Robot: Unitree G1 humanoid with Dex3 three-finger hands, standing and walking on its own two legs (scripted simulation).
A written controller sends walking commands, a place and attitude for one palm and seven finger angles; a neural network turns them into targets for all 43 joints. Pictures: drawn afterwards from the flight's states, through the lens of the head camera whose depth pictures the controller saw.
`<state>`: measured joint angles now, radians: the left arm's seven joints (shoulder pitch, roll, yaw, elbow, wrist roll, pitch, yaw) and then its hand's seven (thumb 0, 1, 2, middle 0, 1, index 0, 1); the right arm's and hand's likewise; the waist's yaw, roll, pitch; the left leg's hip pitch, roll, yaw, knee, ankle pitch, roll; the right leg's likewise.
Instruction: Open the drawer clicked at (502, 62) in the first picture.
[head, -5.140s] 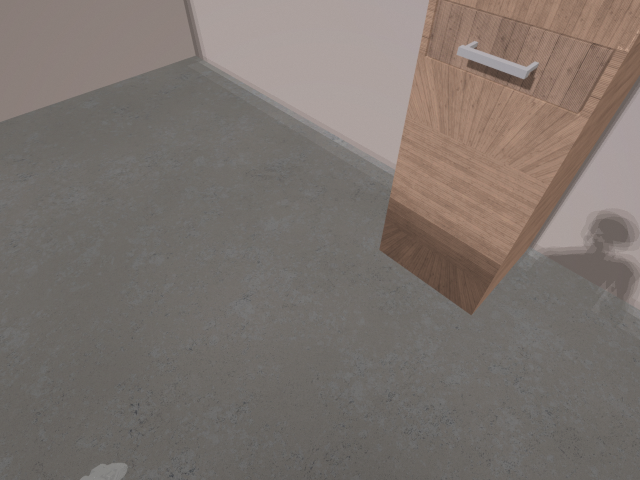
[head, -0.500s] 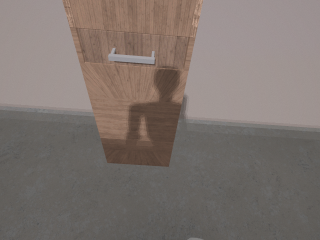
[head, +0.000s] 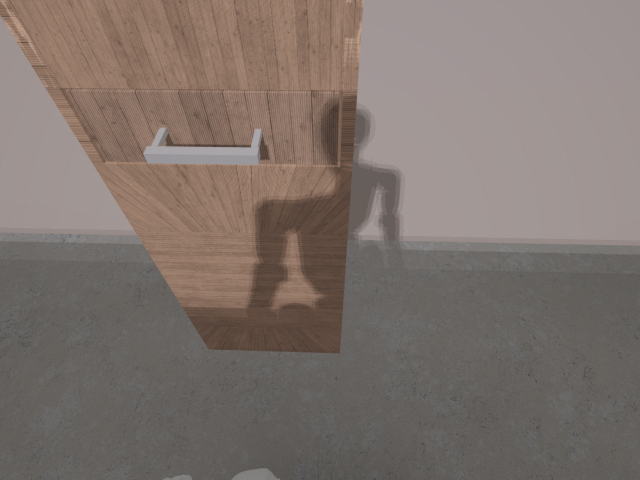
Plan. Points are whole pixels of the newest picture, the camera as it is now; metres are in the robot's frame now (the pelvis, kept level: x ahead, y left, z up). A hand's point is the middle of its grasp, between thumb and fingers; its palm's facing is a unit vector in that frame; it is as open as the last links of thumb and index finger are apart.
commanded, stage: come to a stop and stand still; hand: left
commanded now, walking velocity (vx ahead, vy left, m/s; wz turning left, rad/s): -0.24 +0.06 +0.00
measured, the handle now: (206, 145) +0.54 +0.20 +0.11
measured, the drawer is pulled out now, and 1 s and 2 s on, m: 0.00 0.00 0.00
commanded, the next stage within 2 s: look again from close up in 1.02 s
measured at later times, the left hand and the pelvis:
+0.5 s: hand out of the picture +0.03 +0.21 -0.17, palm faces +0.01 -0.97 -0.25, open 7.4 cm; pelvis +0.00 +0.01 +0.00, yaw -1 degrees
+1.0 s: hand out of the picture -0.02 +0.12 -0.17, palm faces +0.01 -0.98 -0.19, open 7.3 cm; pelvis -0.03 -0.05 +0.00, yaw -1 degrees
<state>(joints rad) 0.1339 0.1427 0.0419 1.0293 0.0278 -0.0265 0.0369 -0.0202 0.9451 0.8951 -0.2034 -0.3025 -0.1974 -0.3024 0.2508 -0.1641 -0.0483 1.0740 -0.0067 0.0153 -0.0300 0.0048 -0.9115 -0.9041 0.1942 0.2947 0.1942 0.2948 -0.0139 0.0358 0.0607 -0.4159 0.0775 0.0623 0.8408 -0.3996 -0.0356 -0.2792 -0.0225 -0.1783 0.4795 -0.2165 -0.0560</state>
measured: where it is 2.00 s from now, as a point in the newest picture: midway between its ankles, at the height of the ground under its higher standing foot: outside the picture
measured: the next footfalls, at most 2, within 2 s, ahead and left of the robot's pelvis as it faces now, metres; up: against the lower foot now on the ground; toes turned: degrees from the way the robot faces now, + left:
left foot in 0.16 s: +0.02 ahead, +0.10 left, +0.00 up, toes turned +1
right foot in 0.58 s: -0.01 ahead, -0.13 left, +0.00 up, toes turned -3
